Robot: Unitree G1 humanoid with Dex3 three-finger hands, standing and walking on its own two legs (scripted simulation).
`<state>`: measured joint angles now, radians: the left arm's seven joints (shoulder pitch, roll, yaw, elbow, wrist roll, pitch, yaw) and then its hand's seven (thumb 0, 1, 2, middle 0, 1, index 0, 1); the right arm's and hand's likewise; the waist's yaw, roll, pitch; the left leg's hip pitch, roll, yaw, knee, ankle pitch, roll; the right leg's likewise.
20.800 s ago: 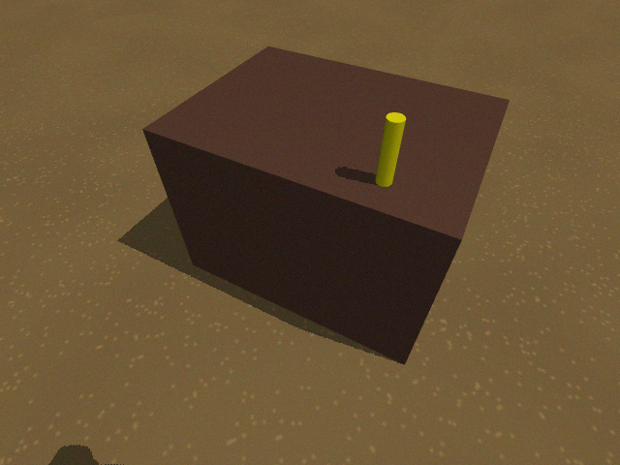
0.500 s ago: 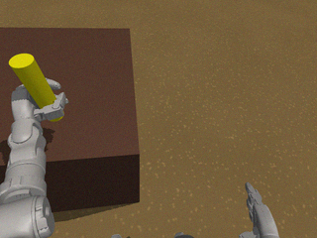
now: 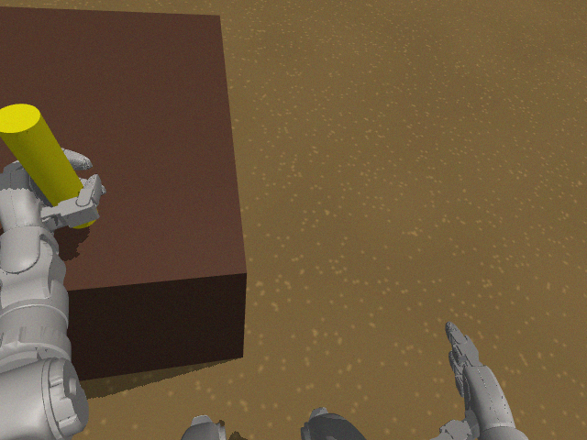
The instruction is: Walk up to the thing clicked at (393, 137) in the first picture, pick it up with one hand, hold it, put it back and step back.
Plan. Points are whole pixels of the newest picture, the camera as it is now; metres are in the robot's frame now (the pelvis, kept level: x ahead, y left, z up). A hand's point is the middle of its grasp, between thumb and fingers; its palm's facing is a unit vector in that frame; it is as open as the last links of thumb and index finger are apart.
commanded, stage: lower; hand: left
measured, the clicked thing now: (54, 175) +0.47 +0.24 +0.08
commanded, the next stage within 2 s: loosen in 0.66 s
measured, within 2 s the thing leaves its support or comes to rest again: rests again in 0.44 s
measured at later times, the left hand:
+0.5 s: hand (89, 206) +0.47 +0.23 +0.01, palm faces +0.19 -0.98 -0.01, open 5.4 cm
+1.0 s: hand (90, 208) +0.47 +0.23 +0.00, palm faces +0.21 -0.98 +0.00, open 5.7 cm
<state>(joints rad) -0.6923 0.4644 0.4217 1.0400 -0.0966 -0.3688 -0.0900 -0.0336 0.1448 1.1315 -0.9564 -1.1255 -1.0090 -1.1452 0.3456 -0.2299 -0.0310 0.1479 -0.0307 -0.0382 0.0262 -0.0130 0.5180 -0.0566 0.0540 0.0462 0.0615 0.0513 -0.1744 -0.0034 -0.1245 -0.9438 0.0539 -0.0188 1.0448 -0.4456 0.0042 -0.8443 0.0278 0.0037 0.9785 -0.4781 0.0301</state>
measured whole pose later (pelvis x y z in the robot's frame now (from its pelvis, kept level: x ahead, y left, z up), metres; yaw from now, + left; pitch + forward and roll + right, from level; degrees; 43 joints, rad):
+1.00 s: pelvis -0.01 +0.00 -0.03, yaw +0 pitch +23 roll -4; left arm -0.71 0.49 0.45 1.08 -0.08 -0.46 -0.09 -0.02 0.12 0.92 -1.00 -1.03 -1.05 -1.03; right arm 0.40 -0.25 -0.02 -0.02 -0.04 0.00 0.05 -0.01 0.52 -0.05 0.06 0.05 0.06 0.05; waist -0.21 -0.01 -0.14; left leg -1.11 0.05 -0.04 1.19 -0.49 0.00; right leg -1.01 0.03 -0.01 1.13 -0.53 0.03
